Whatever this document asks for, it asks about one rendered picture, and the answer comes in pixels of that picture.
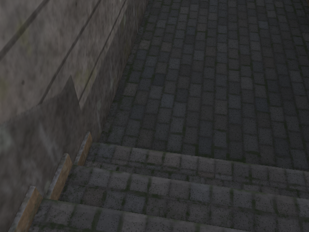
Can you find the stairs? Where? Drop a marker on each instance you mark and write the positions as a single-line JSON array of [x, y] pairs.
[[225, 193]]

